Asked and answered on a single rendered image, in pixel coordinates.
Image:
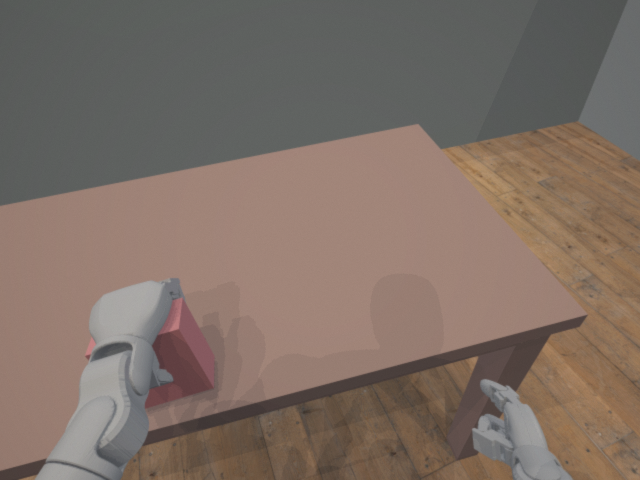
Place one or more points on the right robot hand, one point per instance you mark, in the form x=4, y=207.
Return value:
x=497, y=439

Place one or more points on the table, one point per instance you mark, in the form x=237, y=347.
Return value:
x=310, y=272

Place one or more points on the left robot forearm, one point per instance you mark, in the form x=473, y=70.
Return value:
x=110, y=423

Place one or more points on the left robot hand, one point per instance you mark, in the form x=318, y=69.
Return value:
x=138, y=310

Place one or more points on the right robot forearm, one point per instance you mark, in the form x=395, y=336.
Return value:
x=532, y=462

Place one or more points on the sponge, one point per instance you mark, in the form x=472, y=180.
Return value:
x=181, y=350

